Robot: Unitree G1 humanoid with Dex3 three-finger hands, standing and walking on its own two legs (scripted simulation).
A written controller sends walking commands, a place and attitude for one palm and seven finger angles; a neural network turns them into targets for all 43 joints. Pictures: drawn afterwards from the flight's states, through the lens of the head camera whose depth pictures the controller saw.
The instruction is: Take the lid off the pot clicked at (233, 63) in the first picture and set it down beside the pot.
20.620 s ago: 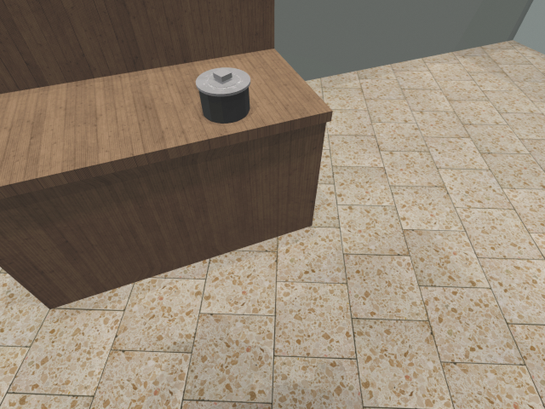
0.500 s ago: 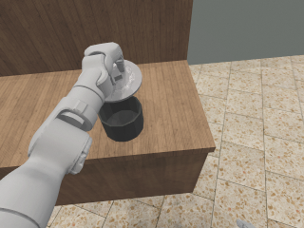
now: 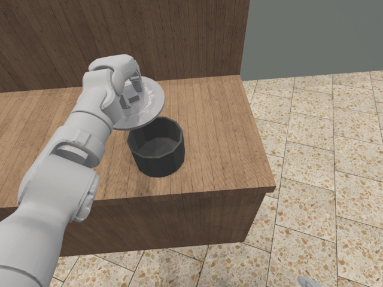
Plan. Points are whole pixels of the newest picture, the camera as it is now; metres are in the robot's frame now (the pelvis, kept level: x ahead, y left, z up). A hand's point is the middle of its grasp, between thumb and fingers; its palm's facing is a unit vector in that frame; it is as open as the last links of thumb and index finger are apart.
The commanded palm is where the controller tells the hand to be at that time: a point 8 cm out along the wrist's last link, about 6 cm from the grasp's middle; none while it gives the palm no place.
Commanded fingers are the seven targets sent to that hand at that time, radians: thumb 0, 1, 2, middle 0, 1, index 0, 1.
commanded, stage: move the lid sideways beside the pot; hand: left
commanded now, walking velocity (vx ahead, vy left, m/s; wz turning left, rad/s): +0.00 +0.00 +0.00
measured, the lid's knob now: (127, 95) +0.51 +0.12 +0.13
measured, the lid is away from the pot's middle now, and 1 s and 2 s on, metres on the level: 0.04 0.16 0.22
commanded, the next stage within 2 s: lower the lid onto the table in 1.70 s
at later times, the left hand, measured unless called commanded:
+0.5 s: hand (93, 100) +0.48 +0.19 +0.15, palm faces -0.32 -0.06 -0.95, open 7.7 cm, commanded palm +0.49 +0.19 +0.24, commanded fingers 0.00 0.65 0.95 -0.83 -1.08 -0.81 -1.06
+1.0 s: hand (69, 100) +0.48 +0.24 +0.15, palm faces -0.35 -0.08 -0.93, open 7.7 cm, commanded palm +0.49 +0.26 +0.24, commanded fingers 0.00 0.65 0.95 -0.83 -1.08 -0.81 -1.06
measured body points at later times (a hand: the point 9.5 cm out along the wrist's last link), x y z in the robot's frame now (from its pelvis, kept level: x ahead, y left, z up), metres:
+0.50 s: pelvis -0.01 +0.01 +0.00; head +0.04 -0.01 +0.45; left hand +0.49 +0.19 +0.21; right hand +0.07 -0.26 -0.13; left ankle +0.03 +0.10 -0.74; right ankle -0.04 -0.12 -0.74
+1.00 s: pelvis +0.00 +0.02 +0.00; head +0.05 +0.01 +0.45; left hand +0.49 +0.24 +0.21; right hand +0.05 -0.26 -0.13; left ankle +0.03 +0.10 -0.74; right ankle -0.04 -0.12 -0.74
